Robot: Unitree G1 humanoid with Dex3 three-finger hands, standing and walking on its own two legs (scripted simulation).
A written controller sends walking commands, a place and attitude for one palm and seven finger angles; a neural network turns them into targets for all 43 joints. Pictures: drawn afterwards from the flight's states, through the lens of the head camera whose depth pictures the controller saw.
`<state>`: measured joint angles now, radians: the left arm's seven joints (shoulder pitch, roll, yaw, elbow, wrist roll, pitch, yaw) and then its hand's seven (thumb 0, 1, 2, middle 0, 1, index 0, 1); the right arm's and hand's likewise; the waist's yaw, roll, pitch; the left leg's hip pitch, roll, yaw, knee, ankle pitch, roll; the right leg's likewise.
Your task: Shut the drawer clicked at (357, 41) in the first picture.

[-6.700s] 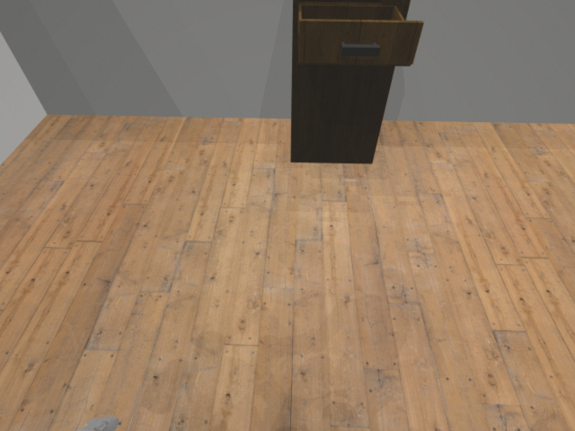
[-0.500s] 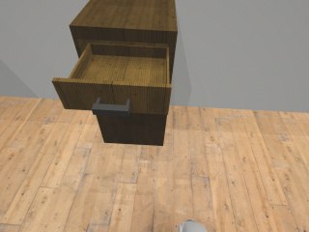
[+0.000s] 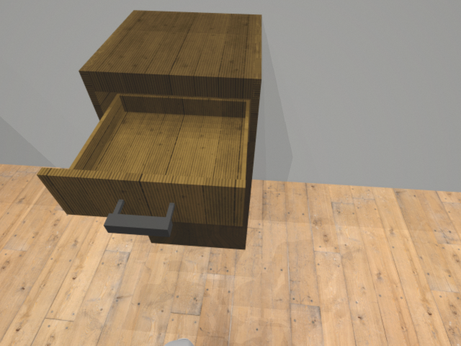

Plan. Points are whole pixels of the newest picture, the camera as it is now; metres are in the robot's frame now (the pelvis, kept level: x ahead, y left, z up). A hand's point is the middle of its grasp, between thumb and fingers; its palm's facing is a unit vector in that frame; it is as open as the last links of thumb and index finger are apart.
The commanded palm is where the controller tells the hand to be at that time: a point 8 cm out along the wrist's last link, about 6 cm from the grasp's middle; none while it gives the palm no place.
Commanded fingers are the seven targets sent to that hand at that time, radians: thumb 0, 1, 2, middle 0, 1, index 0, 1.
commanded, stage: come to a stop and stand still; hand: left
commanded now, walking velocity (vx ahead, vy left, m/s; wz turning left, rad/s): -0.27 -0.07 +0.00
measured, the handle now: (142, 215) +0.36 +0.21 -0.01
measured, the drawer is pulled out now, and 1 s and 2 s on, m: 0.30 0.30 0.30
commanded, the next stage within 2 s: look again from close up in 1.48 s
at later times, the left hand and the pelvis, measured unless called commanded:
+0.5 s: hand out of the picture +0.05 +0.18 -0.18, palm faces +0.03 -0.96 -0.28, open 7.3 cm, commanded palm none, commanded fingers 0.00 0.90 0.90 -0.20 -0.30 -0.20 -0.30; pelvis +0.01 -0.02 -0.02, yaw -2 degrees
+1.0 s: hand out of the picture -0.03 +0.16 -0.16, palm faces +0.09 -0.96 -0.26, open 7.3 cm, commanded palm none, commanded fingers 0.00 0.90 0.90 -0.20 -0.30 -0.20 -0.30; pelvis -0.01 -0.02 +0.00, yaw +0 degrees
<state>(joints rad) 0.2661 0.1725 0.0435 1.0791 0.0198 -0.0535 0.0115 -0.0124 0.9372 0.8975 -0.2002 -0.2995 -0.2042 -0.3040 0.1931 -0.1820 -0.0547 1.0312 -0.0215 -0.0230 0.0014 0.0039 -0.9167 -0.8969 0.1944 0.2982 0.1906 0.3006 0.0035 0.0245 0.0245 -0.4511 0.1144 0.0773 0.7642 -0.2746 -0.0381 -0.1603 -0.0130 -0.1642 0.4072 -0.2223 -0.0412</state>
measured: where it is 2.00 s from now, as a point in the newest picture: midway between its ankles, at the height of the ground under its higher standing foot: outside the picture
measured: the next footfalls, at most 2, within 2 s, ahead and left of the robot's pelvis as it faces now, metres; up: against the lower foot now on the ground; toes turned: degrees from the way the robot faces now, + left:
left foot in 0.08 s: +0.13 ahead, +0.14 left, +0.00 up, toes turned +7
right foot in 0.50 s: +0.04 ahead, -0.14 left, +0.00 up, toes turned -4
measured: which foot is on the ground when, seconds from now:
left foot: up 0.00-0.06, down 0.08-0.50, up 0.52-1.00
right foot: down 0.00-0.14, up 0.16-0.48, down 0.50-1.00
